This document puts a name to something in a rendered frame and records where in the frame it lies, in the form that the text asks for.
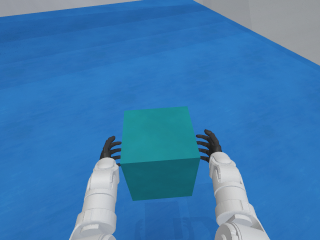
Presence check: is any carton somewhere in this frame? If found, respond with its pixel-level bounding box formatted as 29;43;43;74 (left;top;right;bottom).
120;106;201;201

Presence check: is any robot left hand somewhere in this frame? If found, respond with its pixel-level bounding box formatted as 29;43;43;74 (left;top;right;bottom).
99;136;122;167

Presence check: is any robot right hand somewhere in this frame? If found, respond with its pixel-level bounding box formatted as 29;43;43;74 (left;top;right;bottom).
196;129;222;163

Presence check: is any robot left forearm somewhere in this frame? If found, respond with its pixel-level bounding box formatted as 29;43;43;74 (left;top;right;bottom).
69;157;120;240

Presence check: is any robot right upper arm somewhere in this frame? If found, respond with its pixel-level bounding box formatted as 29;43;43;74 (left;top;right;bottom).
214;221;270;240

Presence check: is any robot right forearm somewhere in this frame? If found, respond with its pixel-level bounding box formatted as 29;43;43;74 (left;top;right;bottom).
209;152;268;236

